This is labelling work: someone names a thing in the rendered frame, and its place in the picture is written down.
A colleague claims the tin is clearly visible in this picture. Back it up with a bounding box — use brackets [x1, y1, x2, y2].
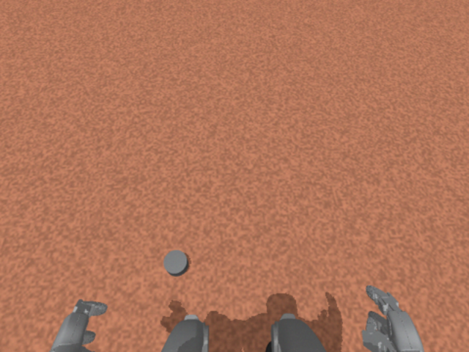
[163, 250, 188, 276]

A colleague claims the right robot hand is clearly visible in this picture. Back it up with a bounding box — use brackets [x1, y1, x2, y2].
[362, 285, 424, 352]

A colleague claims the left robot hand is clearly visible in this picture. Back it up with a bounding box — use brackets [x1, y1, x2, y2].
[51, 299, 108, 352]

